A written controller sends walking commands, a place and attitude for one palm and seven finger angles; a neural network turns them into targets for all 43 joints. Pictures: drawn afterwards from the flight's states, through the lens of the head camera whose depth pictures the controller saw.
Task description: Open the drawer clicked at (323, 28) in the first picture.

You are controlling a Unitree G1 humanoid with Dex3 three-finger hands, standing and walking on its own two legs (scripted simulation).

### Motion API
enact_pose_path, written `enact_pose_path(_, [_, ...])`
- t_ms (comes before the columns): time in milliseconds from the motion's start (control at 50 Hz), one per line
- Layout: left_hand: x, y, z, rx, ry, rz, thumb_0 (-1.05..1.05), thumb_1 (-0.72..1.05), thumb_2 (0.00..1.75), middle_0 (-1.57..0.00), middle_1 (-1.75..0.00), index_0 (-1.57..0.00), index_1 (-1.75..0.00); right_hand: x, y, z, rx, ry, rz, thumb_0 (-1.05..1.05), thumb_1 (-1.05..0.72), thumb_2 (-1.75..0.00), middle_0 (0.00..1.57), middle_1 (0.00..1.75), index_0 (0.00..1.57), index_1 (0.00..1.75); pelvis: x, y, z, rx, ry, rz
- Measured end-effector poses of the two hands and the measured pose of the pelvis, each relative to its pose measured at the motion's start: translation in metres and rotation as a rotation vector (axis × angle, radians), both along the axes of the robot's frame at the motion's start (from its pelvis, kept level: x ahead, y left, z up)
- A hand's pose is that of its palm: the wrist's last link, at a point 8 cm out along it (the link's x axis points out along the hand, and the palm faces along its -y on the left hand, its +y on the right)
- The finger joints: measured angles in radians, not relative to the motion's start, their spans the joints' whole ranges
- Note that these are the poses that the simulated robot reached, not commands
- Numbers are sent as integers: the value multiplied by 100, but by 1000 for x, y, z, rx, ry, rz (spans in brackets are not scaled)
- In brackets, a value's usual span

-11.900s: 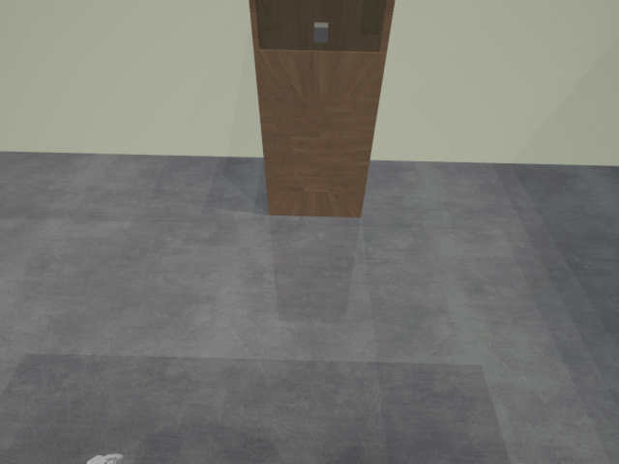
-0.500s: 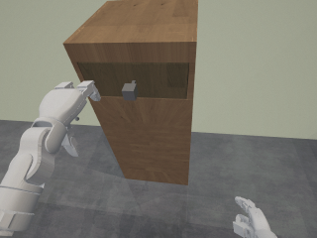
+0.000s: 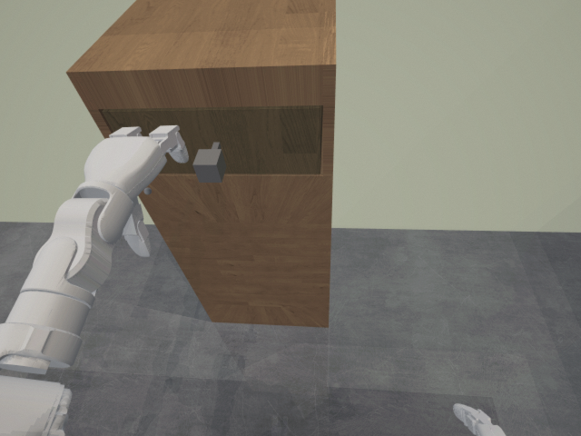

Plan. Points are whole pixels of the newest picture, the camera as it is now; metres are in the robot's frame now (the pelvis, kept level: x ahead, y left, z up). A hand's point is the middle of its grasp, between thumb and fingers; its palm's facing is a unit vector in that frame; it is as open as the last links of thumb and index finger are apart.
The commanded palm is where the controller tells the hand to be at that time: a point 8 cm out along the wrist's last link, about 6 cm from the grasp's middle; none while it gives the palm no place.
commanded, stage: move the hooked fingers above the handle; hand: left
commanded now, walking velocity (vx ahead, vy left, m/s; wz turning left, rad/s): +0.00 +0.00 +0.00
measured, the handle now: (212, 158) +0.55 +0.19 +0.06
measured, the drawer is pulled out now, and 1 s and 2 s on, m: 0.00 0.00 0.00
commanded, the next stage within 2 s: none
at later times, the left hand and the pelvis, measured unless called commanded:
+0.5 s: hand (173, 165) +0.45 +0.21 +0.14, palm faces +0.00 -0.03 -1.00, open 13.9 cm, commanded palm +0.44 +0.22 +0.20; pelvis +0.02 +0.00 +0.00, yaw +0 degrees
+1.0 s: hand (191, 143) +0.51 +0.20 +0.13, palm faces -0.04 -0.02 -1.00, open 13.9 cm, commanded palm +0.49 +0.22 +0.19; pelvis +0.02 -0.01 -0.01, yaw -2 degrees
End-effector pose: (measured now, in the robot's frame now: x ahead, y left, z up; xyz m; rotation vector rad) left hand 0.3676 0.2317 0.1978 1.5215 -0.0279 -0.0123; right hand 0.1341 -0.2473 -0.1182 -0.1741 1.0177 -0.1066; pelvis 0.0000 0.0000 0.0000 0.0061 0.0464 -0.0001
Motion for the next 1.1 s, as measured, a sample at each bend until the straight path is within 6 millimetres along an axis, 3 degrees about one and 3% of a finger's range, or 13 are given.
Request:
enact_pose_path(220, [34,-8,0,4,-17,11,0,-49,30,-32,-120,-32,-120,-2,-1,-6,13,43,-38,1,-91,-90,20,30,20,30,13,2,-2,2,37,-10])
enact_pose_path(440, [54,-16,-6,7,2,8,0,-49,30,-32,-120,-32,-120,12,3,-5,21,33,-41,0,-91,-90,20,30,20,30,22,1,-3,3,57,-10])
enact_pose_path(580, [68,-19,-7,21,18,16,0,-49,30,-32,-120,-32,-120,9,-2,-7,6,54,-51,0,-91,-90,20,30,20,30,24,-1,-5,2,70,-4])
enact_pose_path(800, [98,-35,-10,20,34,-11,0,-49,30,-32,-120,-32,-120,-30,-18,-14,-25,142,-120,0,-91,-90,20,30,20,30,24,-5,-7,4,99,-12])
enact_pose_path(1000, [122,-28,-12,28,50,35,0,-49,30,-32,-120,-32,-120,-84,-31,-17,-54,252,-210,0,-91,-90,20,30,20,30,24,-8,-9,3,135,-30])
enact_pose_path(1100, [123,-26,-11,20,43,24,0,-49,30,-32,-120,-32,-120,-98,-33,-17,-60,291,-235,0,-91,-90,20,30,20,30,26,-7,-8,2,139,-38])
